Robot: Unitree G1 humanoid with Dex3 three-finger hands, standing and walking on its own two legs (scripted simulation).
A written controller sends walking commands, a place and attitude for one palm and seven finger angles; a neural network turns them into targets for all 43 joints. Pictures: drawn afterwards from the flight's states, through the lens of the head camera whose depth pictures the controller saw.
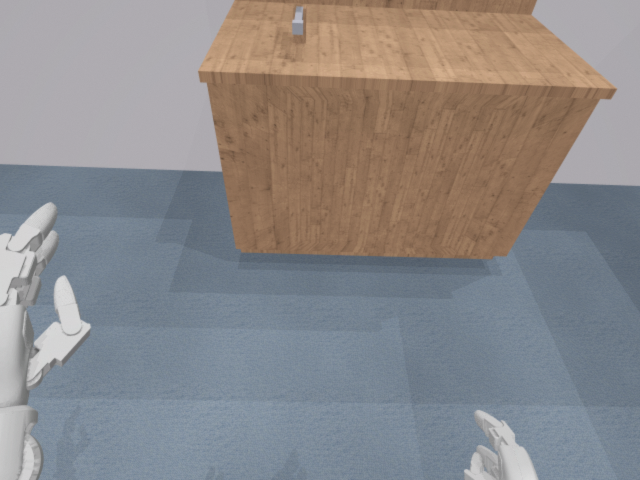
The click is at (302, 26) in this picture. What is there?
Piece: tap's lever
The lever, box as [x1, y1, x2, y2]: [292, 20, 302, 34]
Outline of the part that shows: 292,20 292,33 302,34 302,20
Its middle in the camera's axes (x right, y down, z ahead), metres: -0.06 -0.55 +1.01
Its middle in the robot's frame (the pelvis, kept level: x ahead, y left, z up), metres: +1.13 +0.13 +0.12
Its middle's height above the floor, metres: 0.90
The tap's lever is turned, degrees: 0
